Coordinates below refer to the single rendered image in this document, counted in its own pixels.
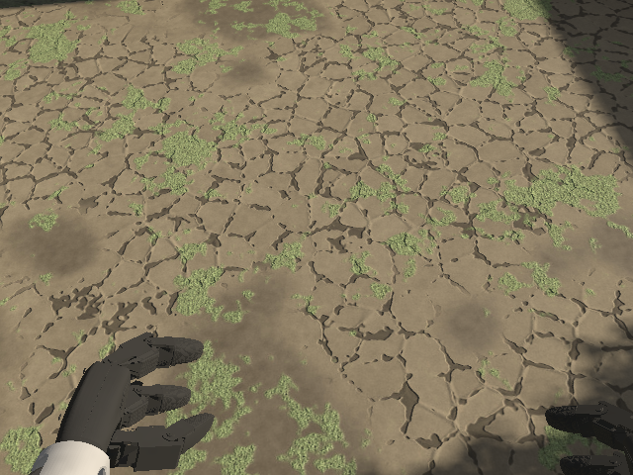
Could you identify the left robot forearm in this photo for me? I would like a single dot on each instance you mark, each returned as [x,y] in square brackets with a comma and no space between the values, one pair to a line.
[72,458]

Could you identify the robot left hand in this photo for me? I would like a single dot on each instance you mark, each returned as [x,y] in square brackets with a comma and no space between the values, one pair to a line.
[105,401]

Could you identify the robot right hand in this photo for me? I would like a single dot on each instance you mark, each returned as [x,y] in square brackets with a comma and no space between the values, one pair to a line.
[609,424]

